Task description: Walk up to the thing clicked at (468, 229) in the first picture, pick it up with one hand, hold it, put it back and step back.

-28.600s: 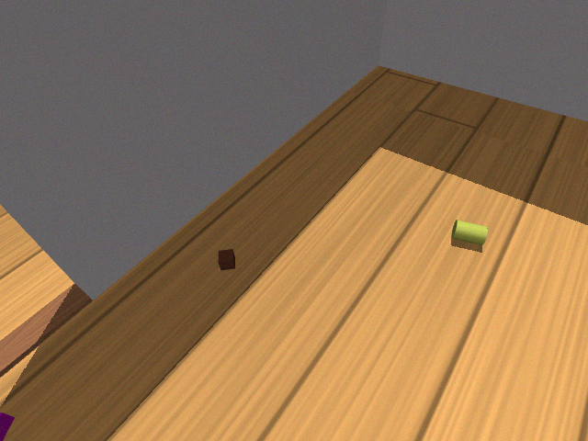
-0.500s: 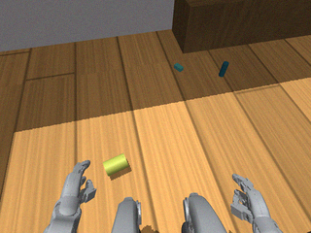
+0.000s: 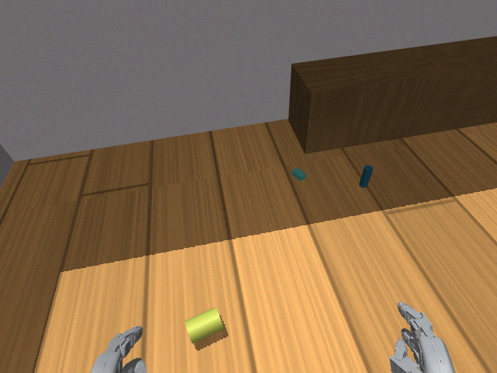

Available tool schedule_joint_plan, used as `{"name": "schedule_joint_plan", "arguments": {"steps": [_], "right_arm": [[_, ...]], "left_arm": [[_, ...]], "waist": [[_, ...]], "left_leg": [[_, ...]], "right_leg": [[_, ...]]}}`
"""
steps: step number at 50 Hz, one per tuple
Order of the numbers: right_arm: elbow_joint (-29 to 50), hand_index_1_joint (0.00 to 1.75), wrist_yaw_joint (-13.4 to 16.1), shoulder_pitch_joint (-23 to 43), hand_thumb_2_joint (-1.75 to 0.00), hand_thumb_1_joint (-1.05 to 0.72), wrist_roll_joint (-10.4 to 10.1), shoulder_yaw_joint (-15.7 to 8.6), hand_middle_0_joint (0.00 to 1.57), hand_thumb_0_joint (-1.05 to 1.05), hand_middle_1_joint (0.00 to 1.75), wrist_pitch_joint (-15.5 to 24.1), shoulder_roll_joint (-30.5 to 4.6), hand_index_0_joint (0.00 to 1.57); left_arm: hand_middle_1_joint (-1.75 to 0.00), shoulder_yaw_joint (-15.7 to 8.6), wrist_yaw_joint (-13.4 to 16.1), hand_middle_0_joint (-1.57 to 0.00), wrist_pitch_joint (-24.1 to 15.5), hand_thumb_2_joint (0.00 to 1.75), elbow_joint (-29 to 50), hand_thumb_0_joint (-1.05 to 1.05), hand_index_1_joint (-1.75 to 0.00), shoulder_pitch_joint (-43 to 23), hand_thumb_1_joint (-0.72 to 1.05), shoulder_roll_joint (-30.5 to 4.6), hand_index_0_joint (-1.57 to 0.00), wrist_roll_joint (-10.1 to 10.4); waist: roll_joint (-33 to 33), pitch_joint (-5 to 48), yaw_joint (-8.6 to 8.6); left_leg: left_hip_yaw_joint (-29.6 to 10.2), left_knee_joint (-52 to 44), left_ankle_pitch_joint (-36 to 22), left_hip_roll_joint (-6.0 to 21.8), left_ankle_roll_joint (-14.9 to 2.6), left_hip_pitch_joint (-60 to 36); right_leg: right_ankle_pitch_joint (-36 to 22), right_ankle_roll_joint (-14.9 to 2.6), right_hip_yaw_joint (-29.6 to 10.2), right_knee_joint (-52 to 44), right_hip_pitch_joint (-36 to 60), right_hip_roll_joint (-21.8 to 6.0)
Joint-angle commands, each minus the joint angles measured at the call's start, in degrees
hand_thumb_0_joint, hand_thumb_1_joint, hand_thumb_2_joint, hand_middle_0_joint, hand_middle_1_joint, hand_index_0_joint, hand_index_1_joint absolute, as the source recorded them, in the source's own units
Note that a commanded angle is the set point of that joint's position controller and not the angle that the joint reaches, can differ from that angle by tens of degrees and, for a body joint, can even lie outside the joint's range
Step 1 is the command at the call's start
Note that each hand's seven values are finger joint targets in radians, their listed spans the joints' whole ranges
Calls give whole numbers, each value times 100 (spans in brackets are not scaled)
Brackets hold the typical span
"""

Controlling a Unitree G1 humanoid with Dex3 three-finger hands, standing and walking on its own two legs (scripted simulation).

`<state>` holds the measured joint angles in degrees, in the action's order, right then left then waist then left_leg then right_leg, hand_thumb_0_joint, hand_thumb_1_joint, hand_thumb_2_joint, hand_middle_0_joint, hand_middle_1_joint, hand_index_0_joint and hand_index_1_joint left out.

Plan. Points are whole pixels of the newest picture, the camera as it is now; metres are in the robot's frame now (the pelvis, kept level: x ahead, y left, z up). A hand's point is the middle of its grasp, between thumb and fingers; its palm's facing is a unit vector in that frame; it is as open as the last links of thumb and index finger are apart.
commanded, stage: home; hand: left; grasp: from above
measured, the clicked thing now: (204, 324) +0.46 +0.21 -0.67
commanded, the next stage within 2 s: stand in 1.90 s
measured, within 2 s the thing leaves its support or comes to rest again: neither
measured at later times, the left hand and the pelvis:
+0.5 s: hand out of the picture +0.17 +0.17 -0.05, palm faces +0.05 -0.98 -0.20, open 7.4 cm; pelvis +0.00 +0.00 +0.00, yaw +0 degrees
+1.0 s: hand out of the picture +0.16 +0.18 -0.04, palm faces +0.04 -0.98 -0.20, open 7.4 cm; pelvis +0.00 +0.00 +0.00, yaw +0 degrees
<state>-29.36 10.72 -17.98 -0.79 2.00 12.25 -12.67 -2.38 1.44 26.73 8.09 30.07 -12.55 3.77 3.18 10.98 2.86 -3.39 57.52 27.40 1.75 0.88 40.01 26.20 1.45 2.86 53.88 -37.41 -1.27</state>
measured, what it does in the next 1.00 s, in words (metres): stands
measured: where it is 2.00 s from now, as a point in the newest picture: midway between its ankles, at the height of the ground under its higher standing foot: outside the picture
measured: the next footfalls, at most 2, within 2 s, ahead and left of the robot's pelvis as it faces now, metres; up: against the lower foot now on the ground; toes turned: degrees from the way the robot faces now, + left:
none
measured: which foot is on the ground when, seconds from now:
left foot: down 0.00-1.00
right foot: down 0.00-1.00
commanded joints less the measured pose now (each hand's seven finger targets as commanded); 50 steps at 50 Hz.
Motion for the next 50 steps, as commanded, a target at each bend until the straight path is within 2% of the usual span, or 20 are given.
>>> {"name": "schedule_joint_plan", "arguments": {"steps": [1, 3, 6, 8, 11, 16, 18, 23, 28, 32, 33, 35, 39, 41, 42, 44, 45, 46, 47, 50], "right_arm": [[827, 30, 80, 473, -90, -90, 28, -317, 20, 0, 30, 472, -671, 20], [820, 30, 74, 488, -90, -90, 37, -323, 20, 0, 30, 506, -680, 20], [806, 30, 60, 501, -90, -90, 41, -331, 20, 0, 30, 550, -695, 20], [786, 30, 58, 498, -90, -90, 48, -336, 20, 0, 30, 563, -694, 20], [755, 30, 57, 534, -90, -90, 52, -309, 20, 0, 30, 557, -674, 20], [753, 30, 61, 519, -90, -90, 45, -321, 20, 0, 30, 539, -692, 20], [731, 30, 59, 532, -90, -90, 53, -304, 20, 0, 30, 539, -690, 20], [730, 30, 68, 529, -90, -90, 49, -329, 20, 0, 30, 543, -707, 20], [732, 30, 69, 531, -90, -90, 48, -315, 20, 0, 30, 570, -694, 20], [726, 30, 69, 543, -90, -90, 47, -331, 20, 0, 30, 559, -691, 20], [742, 30, 67, 541, -90, -90, 39, -334, 20, 0, 30, 554, -704, 20], [722, 30, 65, 539, -90, -90, 47, -328, 20, 0, 30, 557, -696, 20], [713, 30, 68, 494, -90, -90, 38, -338, 20, 0, 30, 562, -706, 20], [717, 30, 66, 517, -90, -90, 43, -320, 20, 0, 30, 558, -695, 20], [686, 30, 71, 501, -90, -90, 46, -343, 20, 0, 30, 567, -721, 20], [677, 30, 71, 491, -90, -90, 49, -334, 20, 0, 30, 559, -698, 20], [703, 30, 72, 493, -90, -90, 41, -306, 20, 0, 30, 569, -671, 20], [700, 30, 74, 520, -90, -90, 51, -317, 20, 0, 30, 569, -679, 20], [697, 30, 71, 542, -90, -90, 50, -323, 20, 0, 30, 569, -697, 20], [697, 30, 70, 510, -90, -90, 50, -349, 20, 0, 30, 561, -707, 20]], "left_arm": [[-30, -272, -46, -20, -306, 90, 880, 0, -30, -450, 90, -533, -20, -57], [-30, -326, -62, -20, -332, 90, 897, 0, -30, -471, 90, -595, -20, -80], [-30, -341, -62, -20, -340, 90, 994, 0, -30, -409, 90, -610, -20, -91], [-30, -359, -42, -20, -344, 90, 1036, 0, -30, -365, 90, -624, -20, -102], [-30, -317, -25, -20, -341, 90, 954, 0, -30, -363, 90, -596, -20, -127], [-30, -326, 2, -20, -340, 90, 978, 0, -30, -282, 90, -601, -20, -125], [-30, -315, 6, -20, -340, 90, 940, 0, -30, -291, 90, -582, -20, -114], [-30, -306, -3, -20, -324, 90, 967, 0, -30, -300, 90, -614, -20, -115], [-30, -309, -8, -20, -328, 90, 914, 0, -30, -340, 90, -585, -20, -84], [-30, -298, -19, -20, -331, 90, 904, 0, -30, -267, 90, -580, -20, -95], [-30, -363, -2, -20, -347, 90, 1047, 0, -30, -362, 90, -666, -20, -105], [-30, -312, -10, -20, -362, 90, 1002, 0, -30, -353, 90, -633, -20, -115], [-30, -308, -10, -20, -363, 90, 1106, 0, -30, -360, 90, -656, -20, -98], [-30, -238, -22, -20, -348, 90, 951, 0, -30, -275, 90, -556, -20, -93], [-30, -372, -4, -20, -383, 90, 1254, 0, -30, -468, 90, -727, -20, -80], [-30, -299, 0, -20, -377, 90, 1065, 0, -30, -328, 90, -663, -20, -110], [-30, -180, -13, -20, -324, 90, 867, 0, -30, -172, 90, -490, -20, -105], [-30, -280, -3, -20, -342, 90, 1053, 0, -30, -298, 90, -598, -20, -98], [-30, -254, -9, -20, -332, 90, 930, 0, -30, -278, 90, -543, -20, -85], [-30, -362, 0, -20, -386, 90, 1264, 0, -30, -441, 90, -753, -20, -109]], "waist": [[-236, -19, 80], [-116, -29, 37], [-50, 161, -16], [-23, 306, -22], [-26, 174, -32], [-116, 364, -49], [-136, 202, -64], [-75, 257, -78], [-189, 145, -62], [-111, 179, -71], [-53, 128, -117], [-40, 59, -90], [-26, 255, -50], [-12, 122, -33], [-19, 253, -72], [-132, 161, -47], [-181, 162, -42], [-87, 118, -83], [-71, 139, -44], [-35, 274, -87]], "left_leg": [[112, -981, -770, -196, -188, -431], [114, -1004, -682, -202, -180, -440], [122, -981, -885, -204, -160, -572], [152, -894, -1168, -219, -158, -653], [128, -921, -1119, -212, -154, -611], [139, -863, -1409, -206, -159, -709], [155, -871, -1264, -212, -169, -617], [119, -917, -1269, -188, -153, -643], [86, -968, -951, -191, -170, -541], [80, -981, -1031, -164, -145, -569], [108, -994, -927, -174, -146, -516], [90, -1032, -720, -170, -147, -512], [99, -990, -905, -164, -148, -598], [104, -973, -888, -160, -149, -568], [87, -972, -947, -154, -148, -596], [128, -905, -985, -171, -161, -551], [116, -918, -998, -172, -160, -536], [127, -936, -906, -171, -153, -502], [90, -970, -897, -157, -145, -544], [82, -953, -958, -158, -142, -575]], "right_leg": [[-647, -112, 155, -953, 91, 242], [-562, -117, 135, -966, 73, 227], [-745, -120, 122, -913, 208, 222], [-1020, -119, 99, -881, 307, 215], [-999, -120, 102, -884, 283, 216], [-1257, -126, 92, -853, 403, 221], [-1156, -110, 98, -896, 362, 214], [-1116, -124, 113, -878, 342, 225], [-854, -108, 115, -948, 308, 224], [-889, -119, 128, -877, 286, 243], [-798, -127, 122, -902, 253, 232], [-611, -123, 119, -933, 202, 241], [-789, -129, 106, -884, 260, 240], [-771, -127, 112, -894, 209, 239], [-811, -131, 119, -877, 269, 243], [-862, -117, 101, -903, 277, 229], [-873, -119, 108, -891, 250, 234], [-797, -120, 111, -900, 238, 230], [-776, -120, 121, -886, 211, 245], [-813, -124, 122, -864, 275, 240]]}}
